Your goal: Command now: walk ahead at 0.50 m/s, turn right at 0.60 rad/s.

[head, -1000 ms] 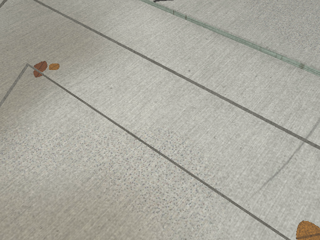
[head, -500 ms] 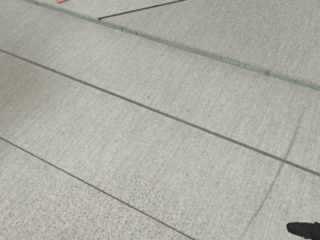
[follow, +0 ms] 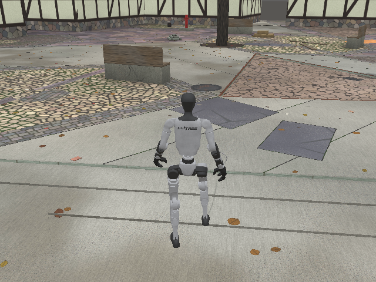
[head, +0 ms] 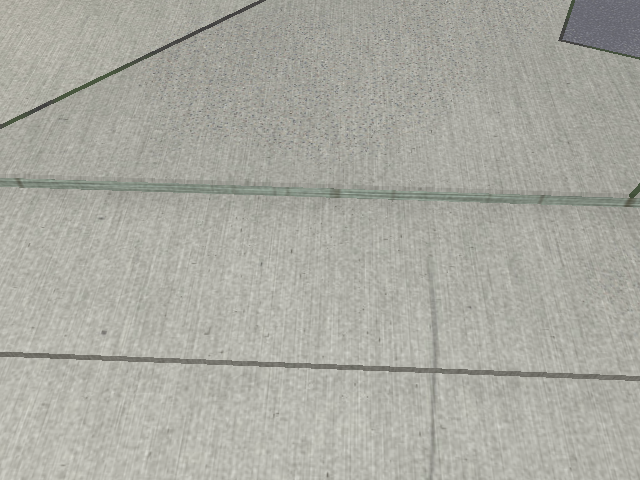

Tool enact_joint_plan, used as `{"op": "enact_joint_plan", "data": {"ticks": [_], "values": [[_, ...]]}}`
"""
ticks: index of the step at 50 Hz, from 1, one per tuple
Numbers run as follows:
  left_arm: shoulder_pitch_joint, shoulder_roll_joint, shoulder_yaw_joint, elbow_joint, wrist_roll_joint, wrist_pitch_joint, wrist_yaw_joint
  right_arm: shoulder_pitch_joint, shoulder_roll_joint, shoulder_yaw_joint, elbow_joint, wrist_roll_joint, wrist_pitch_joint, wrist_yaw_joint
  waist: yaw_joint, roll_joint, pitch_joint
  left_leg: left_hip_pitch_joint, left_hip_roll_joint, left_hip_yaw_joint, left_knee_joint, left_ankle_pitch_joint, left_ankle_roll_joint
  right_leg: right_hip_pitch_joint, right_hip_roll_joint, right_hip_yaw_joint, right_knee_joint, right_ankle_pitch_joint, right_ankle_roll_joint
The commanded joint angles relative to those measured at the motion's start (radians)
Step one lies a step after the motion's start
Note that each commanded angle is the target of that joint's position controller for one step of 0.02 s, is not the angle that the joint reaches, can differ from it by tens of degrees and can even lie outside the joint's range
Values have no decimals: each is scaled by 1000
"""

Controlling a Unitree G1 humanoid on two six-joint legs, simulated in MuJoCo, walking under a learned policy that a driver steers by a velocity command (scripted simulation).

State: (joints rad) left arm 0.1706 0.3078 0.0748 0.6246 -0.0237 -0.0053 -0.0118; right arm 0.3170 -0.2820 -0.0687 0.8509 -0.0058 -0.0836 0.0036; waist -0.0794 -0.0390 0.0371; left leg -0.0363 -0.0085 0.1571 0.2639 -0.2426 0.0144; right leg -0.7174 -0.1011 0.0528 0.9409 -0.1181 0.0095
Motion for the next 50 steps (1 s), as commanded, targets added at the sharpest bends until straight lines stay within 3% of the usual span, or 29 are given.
{"op": "enact_joint_plan", "data": {"ticks": [1,4,5,6,7,8,9,10,11,12,13,14,16,18,20,23,27,29,31,32,33,34,35,36,37,39,42,46,50], "values": [[-115,0,-15,-103,3,-17,-21,-53,-175,-35,-65,9,-1,-7,-6,102,38,-3,267,-77,-118,297,144,-1,1,-58,-138,48,-11],[-165,14,-13,-131,-1,-17,-38,-20,-208,-43,-46,22,16,-8,-7,105,55,65,292,-33,-89,405,125,43,25,-106,-235,4,-43],[-135,41,0,-131,7,-17,-39,-25,-222,-46,-45,24,20,-9,21,123,25,77,298,-11,-23,600,123,109,70,-150,-216,-79,-68],[-84,64,13,-126,8,-15,-38,-35,-239,-49,-49,32,24,-13,65,149,-18,81,293,19,75,827,110,199,107,-175,-224,-124,-94],[32,96,34,-96,4,-12,-35,-51,-241,-49,-53,39,29,-19,140,151,-85,56,268,59,241,985,89,366,160,-202,-282,-103,-129],[217,164,72,-47,1,-7,-21,-42,-214,-37,-59,36,27,-24,227,120,-181,-87,228,73,476,910,51,659,185,-156,-344,-53,-178],[312,306,111,-29,-7,-4,-1,-17,-124,-2,-129,6,12,-20,225,-129,-279,-529,105,71,894,314,-21,1023,-83,353,-442,-258,-344],[281,287,94,-69,1,-18,-2,-41,-107,13,-140,0,-21,-5,197,-171,-440,-676,-22,-188,1075,-283,-23,1097,-215,803,-638,-428,-431],[236,207,61,-65,12,-37,-9,-134,-177,-10,-162,38,-43,15,213,-92,-320,-779,34,-263,1116,-225,-4,1018,-209,697,-673,-418,-369],[204,169,48,-59,15,-46,-10,-158,-158,-1,-171,44,-55,21,182,-48,-213,-766,74,-252,1050,-155,14,873,-176,570,-670,-355,-340],[142,142,39,-58,10,-48,-10,-151,-143,0,-163,26,-58,16,131,18,-139,-713,109,-245,951,-110,9,733,-131,462,-674,-248,-308],[92,111,28,-66,18,-51,-9,-131,-148,-7,-150,12,-51,10,88,-6,-103,-637,135,-246,881,-74,4,624,-90,373,-687,-147,-288],[46,89,20,-75,24,-55,-3,-86,-131,-6,-127,9,-25,12,53,-30,-89,-569,140,-225,840,-29,-19,522,-61,299,-724,-58,-289],[61,97,21,-57,18,-61,7,-105,-102,4,-124,-4,-8,8,54,-20,-69,-548,132,-196,738,35,-52,456,-44,219,-753,-2,-293],[86,113,23,-38,21,-67,13,-174,-79,16,-138,-6,-5,8,82,-28,-43,-541,124,-188,608,155,-67,435,-29,169,-766,14,-277],[130,135,29,-6,14,-71,16,-270,-67,26,-157,5,-10,16,128,-38,-21,-493,92,-181,414,306,-76,441,-25,128,-758,-13,-245],[178,145,32,38,3,-67,12,-323,-97,20,-178,20,-17,32,147,-41,6,-487,85,-205,310,292,-48,523,-88,174,-712,-88,-233],[178,143,32,53,6,-60,12,-296,-116,13,-175,18,-20,37,129,-53,6,-462,81,-205,284,228,-19,574,-119,202,-674,-76,-216],[164,131,28,60,9,-49,12,-204,-134,-1,-149,14,-23,36,74,-58,-20,-344,54,-164,237,157,14,593,-98,192,-574,36,-182],[172,99,15,61,16,-45,13,-91,-169,-19,-118,8,-26,29,25,-25,-91,-186,58,-168,225,148,41,570,-35,144,-406,137,-152],[217,37,-9,42,35,-44,16,46,-242,-34,-104,-6,-30,25,-3,136,-241,61,240,-381,224,153,109,426,50,71,-80,-38,-102],[318,-6,-21,24,9,-60,18,105,-306,-52,-74,-8,-20,34,40,444,-303,296,381,-860,40,-149,247,84,188,25,212,-437,-37],[265,94,-2,42,-6,-67,20,92,-204,-27,-83,15,-21,40,6,276,-243,280,383,-920,-17,-364,234,-39,142,111,336,-430,-36],[162,128,7,24,-13,-71,18,38,-158,-13,-93,16,-19,35,-2,188,-145,193,357,-775,-11,-329,199,-86,96,91,347,-340,-47],[109,112,2,17,-1,-72,19,-7,-143,-5,-102,3,-15,33,12,120,-99,100,316,-664,-11,-210,186,-65,54,57,322,-264,-48],[91,84,2,12,13,-72,16,-46,-109,8,-102,-12,-17,27,50,138,-56,-19,256,-537,-49,-37,184,-1,3,47,237,-162,-42],[105,51,-2,24,15,-60,13,-30,-112,9,-85,0,-24,21,69,137,-50,-53,231,-429,-87,160,203,14,-5,18,172,-114,-20],[2,18,-14,-2,22,-59,12,17,-134,5,-57,2,-12,6,46,108,-25,-21,222,-322,-104,349,201,-51,-12,-13,12,21,12],[-148,-23,-35,-39,15,-69,-5,75,-146,6,-32,13,8,-1,-6,108,25,-28,205,-257,-137,325,178,-6,17,-70,-212,113,10]]}}
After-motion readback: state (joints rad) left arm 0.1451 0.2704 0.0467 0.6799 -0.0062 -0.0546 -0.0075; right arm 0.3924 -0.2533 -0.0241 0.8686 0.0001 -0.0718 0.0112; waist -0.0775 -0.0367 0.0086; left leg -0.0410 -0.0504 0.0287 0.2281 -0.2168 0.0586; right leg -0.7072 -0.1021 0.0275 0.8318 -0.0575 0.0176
